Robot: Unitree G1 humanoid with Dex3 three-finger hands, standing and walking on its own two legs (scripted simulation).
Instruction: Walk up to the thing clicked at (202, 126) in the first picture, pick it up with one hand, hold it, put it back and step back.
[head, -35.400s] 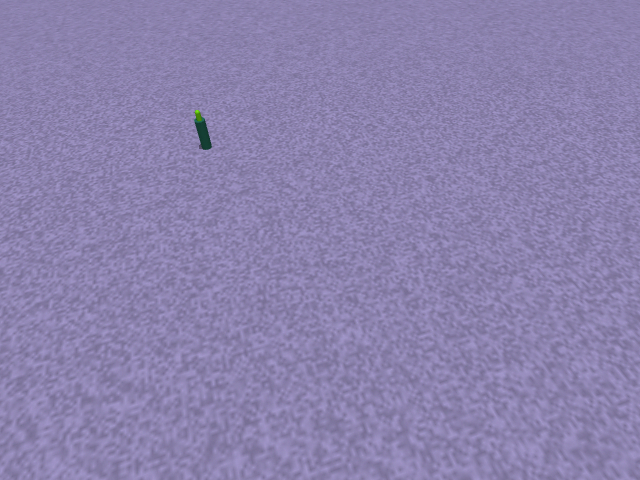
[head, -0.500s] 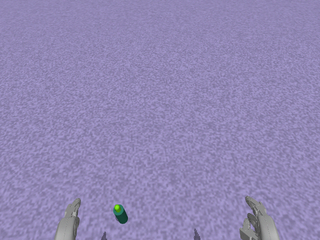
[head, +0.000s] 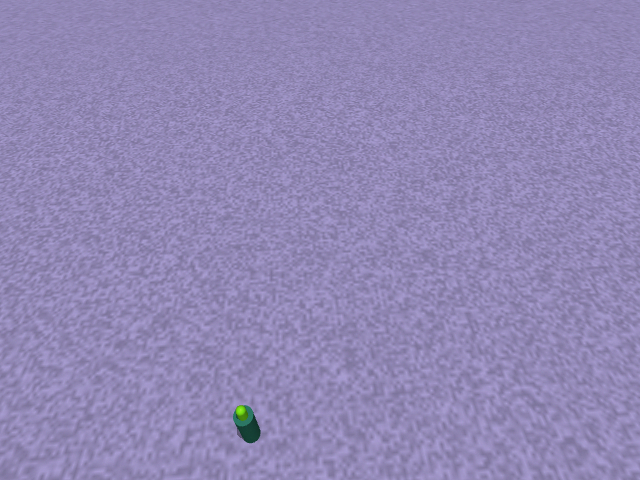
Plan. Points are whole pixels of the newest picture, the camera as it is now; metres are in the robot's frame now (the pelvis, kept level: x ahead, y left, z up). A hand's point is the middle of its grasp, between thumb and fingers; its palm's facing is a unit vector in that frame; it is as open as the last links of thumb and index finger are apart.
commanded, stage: stand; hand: left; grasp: from the side
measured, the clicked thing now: (246, 422) +0.38 +0.22 -0.65
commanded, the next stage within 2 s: step back in 1.88 s
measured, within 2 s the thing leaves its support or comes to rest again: neither
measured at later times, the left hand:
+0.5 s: hand out of the picture +0.04 +0.25 -0.13, palm faces -0.01 -0.93 -0.36, open 7.4 cm
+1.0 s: hand out of the picture +0.06 +0.25 -0.13, palm faces -0.03 -0.94 -0.34, open 7.4 cm
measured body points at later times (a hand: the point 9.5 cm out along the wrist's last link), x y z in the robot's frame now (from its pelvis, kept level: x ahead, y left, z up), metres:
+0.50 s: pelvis -0.01 +0.00 +0.02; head -0.01 +0.00 +0.47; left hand +0.04 +0.30 -0.11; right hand +0.06 -0.28 -0.12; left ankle +0.02 +0.13 -0.72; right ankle +0.01 -0.14 -0.72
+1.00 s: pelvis +0.00 +0.00 +0.03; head +0.01 +0.00 +0.48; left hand +0.06 +0.29 -0.11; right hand +0.05 -0.30 -0.11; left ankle +0.02 +0.13 -0.72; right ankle +0.01 -0.14 -0.72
